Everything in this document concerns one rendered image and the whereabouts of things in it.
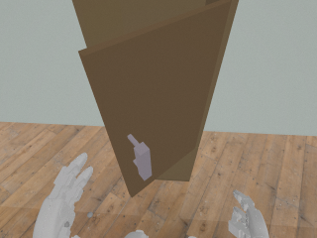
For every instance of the robot right hand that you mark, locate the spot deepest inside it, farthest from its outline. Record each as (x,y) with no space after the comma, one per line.
(247,225)

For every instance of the handle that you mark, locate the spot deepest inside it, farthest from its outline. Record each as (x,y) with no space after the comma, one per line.
(142,158)

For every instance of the robot left hand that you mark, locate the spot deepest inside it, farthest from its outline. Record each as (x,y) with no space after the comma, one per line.
(58,207)

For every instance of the cupboard door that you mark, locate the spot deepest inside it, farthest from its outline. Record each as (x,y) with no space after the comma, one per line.
(153,83)

